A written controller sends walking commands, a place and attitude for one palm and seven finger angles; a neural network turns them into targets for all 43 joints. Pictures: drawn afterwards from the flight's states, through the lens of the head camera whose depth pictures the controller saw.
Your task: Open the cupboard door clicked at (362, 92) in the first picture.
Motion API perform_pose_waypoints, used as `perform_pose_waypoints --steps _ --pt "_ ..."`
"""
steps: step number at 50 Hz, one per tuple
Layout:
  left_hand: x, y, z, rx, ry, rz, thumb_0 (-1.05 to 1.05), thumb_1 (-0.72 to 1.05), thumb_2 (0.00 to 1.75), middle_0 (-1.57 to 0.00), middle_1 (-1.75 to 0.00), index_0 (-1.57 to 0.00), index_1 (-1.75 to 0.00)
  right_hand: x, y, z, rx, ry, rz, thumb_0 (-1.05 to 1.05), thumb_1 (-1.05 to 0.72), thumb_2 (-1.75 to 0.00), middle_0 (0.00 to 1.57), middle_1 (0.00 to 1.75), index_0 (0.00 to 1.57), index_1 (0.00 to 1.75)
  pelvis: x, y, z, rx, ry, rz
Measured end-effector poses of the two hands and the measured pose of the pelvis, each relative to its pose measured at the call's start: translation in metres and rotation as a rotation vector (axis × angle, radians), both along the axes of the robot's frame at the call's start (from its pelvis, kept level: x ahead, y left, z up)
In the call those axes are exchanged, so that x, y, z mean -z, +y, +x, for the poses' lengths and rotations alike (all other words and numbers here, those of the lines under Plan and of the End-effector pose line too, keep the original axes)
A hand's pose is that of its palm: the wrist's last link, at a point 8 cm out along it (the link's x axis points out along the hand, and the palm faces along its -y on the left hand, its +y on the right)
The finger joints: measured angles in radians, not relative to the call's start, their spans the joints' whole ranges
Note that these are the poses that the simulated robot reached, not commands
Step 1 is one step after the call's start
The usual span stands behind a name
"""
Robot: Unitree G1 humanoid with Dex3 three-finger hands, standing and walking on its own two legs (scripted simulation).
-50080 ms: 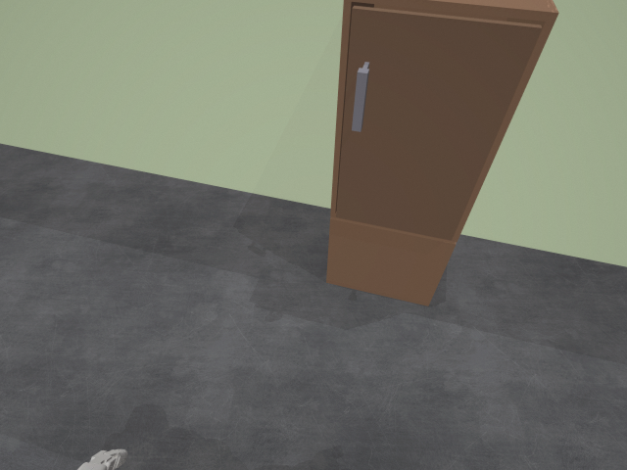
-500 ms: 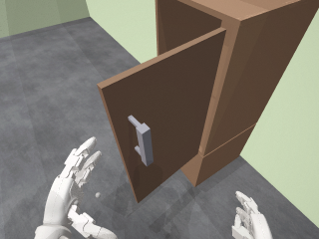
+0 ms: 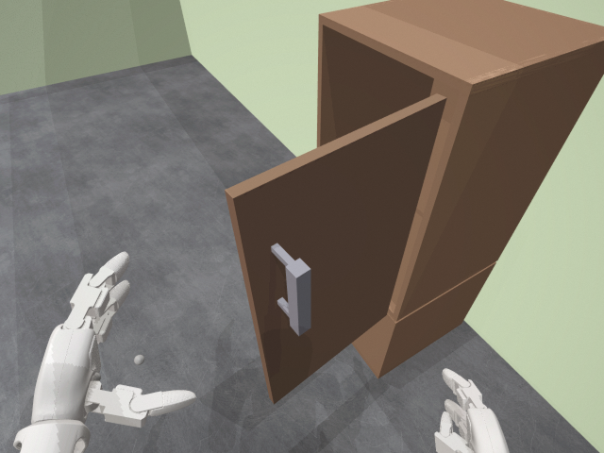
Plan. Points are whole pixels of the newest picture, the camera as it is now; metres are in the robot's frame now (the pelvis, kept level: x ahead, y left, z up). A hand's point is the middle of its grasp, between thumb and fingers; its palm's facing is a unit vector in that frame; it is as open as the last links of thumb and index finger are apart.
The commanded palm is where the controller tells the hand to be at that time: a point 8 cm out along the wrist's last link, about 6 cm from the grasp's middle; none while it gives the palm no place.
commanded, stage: draw the hand back to the body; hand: left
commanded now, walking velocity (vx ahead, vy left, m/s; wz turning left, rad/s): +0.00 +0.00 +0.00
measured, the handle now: (290, 290) +0.31 +0.06 +0.06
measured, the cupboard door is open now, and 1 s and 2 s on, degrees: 97 97 97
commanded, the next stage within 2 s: step back with the hand held close in 0.86 s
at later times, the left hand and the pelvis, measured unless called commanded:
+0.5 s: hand (73, 307) +0.20 +0.25 +0.18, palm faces +0.45 -0.80 -0.41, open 8.9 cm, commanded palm +0.15 +0.29 +0.19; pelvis +0.01 +0.00 +0.02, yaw -1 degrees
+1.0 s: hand (83, 311) +0.19 +0.24 +0.18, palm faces +0.45 -0.80 -0.40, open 7.4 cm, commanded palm +0.15 +0.28 +0.19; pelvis +0.00 -0.02 +0.02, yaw -1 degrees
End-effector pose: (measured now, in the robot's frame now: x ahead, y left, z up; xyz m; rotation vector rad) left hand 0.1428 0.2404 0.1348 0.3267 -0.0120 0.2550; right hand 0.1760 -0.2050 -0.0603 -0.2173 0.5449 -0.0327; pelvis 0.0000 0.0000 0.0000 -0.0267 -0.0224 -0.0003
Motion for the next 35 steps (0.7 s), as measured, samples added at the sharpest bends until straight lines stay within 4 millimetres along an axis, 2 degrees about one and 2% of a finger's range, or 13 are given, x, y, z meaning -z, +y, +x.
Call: perform_pose_waypoints --steps 11,27,35 --pt "-0.026 0.025 0.006 -0.081 -0.053 0.096 0.00 0.15 0.57 -0.18 -0.31 -0.18 -0.31 0.001 -0.002 -0.002 0.008 0.069 -0.010 0.02 -0.90 -0.90 0.20 0.30 0.20 0.30 -0.012 0.001 0.005 0.009 -0.046 0.009" --pt "-0.061 0.051 0.011 -0.179 -0.165 0.177 0.01 0.69 0.81 -0.20 -0.31 -0.20 -0.31 -0.003 -0.017 0.006 0.028 0.096 -0.020 0.02 -0.90 -0.90 0.20 0.30 0.20 0.30 -0.018 -0.005 0.007 0.018 -0.072 0.011" --pt "-0.050 0.042 0.013 -0.175 -0.127 0.136 0.01 0.85 0.88 -0.20 -0.31 -0.21 -0.31 0.000 -0.022 0.002 0.031 0.118 -0.016 0.02 -0.90 -0.90 0.20 0.30 0.20 0.30 -0.019 -0.009 0.005 0.019 -0.073 0.013"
